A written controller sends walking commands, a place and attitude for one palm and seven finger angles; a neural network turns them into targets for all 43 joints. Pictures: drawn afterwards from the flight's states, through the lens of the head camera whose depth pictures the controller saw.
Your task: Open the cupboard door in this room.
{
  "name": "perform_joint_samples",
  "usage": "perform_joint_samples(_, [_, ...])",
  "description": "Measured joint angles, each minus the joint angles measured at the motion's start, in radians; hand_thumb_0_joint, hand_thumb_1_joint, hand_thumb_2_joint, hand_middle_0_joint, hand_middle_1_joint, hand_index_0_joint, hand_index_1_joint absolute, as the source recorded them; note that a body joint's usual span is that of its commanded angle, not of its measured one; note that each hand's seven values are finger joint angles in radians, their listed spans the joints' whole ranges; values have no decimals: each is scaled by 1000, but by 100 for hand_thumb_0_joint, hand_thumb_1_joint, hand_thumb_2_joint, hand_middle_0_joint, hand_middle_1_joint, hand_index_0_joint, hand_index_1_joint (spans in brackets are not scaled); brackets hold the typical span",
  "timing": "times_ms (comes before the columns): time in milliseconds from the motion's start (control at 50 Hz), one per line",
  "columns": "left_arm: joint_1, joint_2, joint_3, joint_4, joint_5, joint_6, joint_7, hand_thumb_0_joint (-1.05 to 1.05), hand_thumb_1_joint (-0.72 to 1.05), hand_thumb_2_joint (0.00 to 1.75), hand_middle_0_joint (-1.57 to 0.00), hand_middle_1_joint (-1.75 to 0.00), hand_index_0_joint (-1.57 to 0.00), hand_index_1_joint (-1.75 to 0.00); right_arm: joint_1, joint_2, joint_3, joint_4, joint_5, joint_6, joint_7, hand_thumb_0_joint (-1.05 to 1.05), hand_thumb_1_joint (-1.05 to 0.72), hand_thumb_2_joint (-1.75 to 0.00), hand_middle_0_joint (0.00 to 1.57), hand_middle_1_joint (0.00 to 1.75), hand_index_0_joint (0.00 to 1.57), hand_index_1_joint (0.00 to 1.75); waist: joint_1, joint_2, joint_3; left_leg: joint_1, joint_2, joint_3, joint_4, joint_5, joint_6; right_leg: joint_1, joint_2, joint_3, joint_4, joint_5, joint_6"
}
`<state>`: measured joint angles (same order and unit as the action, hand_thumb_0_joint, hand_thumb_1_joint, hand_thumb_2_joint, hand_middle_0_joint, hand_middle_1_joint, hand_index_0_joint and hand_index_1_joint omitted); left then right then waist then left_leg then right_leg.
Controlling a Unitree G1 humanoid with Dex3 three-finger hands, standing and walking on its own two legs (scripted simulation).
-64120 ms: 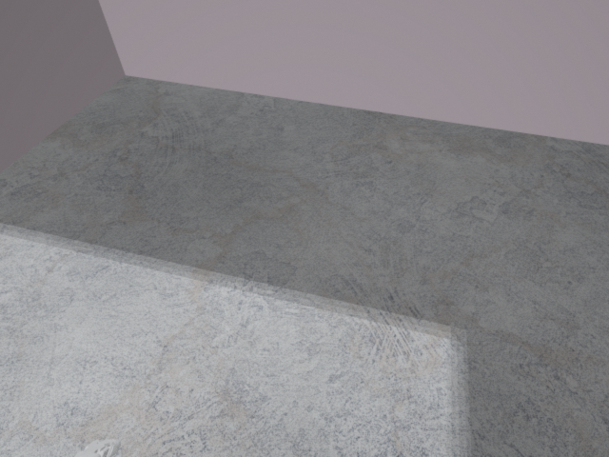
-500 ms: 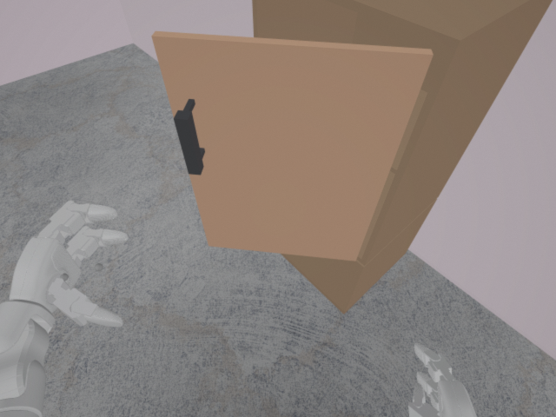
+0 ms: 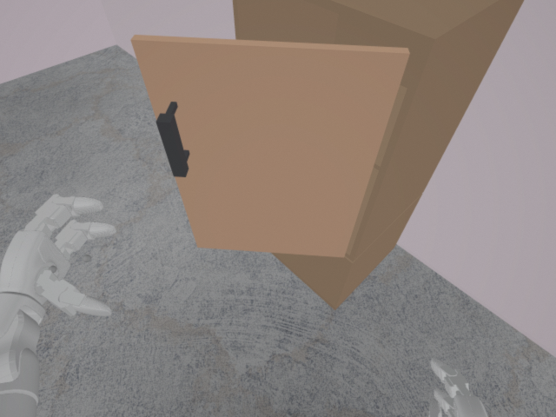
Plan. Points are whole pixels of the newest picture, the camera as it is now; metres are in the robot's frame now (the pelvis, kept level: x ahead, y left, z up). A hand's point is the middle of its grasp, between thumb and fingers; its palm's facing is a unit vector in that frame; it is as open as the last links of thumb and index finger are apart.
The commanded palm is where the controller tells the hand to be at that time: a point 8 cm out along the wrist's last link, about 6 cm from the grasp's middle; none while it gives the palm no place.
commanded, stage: raise the hand with hooked fingers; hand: left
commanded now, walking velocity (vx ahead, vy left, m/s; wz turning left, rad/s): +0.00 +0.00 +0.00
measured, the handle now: (176, 139) +0.56 +0.23 +0.06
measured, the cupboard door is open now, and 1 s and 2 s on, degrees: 42 42 42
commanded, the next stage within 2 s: move the hooked fingers beside the handle in 0.12 s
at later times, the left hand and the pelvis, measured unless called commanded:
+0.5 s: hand (97, 237) +0.33 +0.27 +0.09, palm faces +0.03 -1.00 -0.03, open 14.0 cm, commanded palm +0.30 +0.32 +0.08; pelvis +0.00 +0.00 +0.00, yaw +1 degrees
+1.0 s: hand (119, 197) +0.40 +0.27 +0.08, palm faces +0.00 -1.00 -0.02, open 13.9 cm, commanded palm +0.38 +0.32 +0.08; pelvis +0.00 +0.00 -0.01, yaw -1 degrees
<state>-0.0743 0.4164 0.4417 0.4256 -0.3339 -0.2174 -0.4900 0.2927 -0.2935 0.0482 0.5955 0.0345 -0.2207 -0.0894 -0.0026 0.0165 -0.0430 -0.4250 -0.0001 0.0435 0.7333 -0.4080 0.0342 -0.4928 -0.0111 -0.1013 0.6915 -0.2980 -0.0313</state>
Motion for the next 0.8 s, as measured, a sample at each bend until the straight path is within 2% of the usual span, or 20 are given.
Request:
perform_joint_samples(300, [-26, 1, -8, 33, -2, 3, -18, -1, -50, 30, -30, -120, -31, -120, -23, 9, 13, 4, 1, -7, -7, 1, -90, -90, 20, 30, 20, 30, 11, 11, -1, -4, -2, -7, 2, 2, -3, -2, -2, -6, 3, -2, -2])
perform_joint_samples(400, [-103, 11, -16, 104, 11, -5, -15, -1, -50, 30, -30, -120, -31, -120, -27, 5, 15, 15, 2, -2, -16, 1, -90, -90, 20, 30, 20, 30, 11, 6, 2, -20, -5, -14, 11, 3, -4, -14, -6, -13, 12, -4, -4])
perform_joint_samples(560, [-255, 64, -1, 263, 43, -19, -28, -1, -50, 30, -30, -120, -31, -120, -18, -1, 16, 21, -1, 22, -13, 1, -90, -90, 20, 30, 20, 30, -17, -6, 0, -62, 1, -9, 27, 1, -5, -58, -1, -9, 25, -1, -7])
perform_joint_samples(680, [-286, 92, 30, 317, 45, -30, -40, -1, -50, 30, -30, -120, -30, -120, 24, -10, 5, 10, -1, 49, 2, 1, -90, -90, 20, 30, 20, 30, -39, -7, -15, -83, 6, 5, 30, -4, -3, -86, 5, 6, 27, 0, -5])
perform_joint_samples(800, [-337, 101, 31, 366, 61, -45, -30, -1, -50, 30, -30, -120, -30, -120, 57, -17, -4, 18, -2, 78, 7, 1, -90, -90, 20, 30, 20, 30, -46, -9, -12, -109, 6, 9, 38, -7, 0, -112, 5, 10, 33, 1, -2])
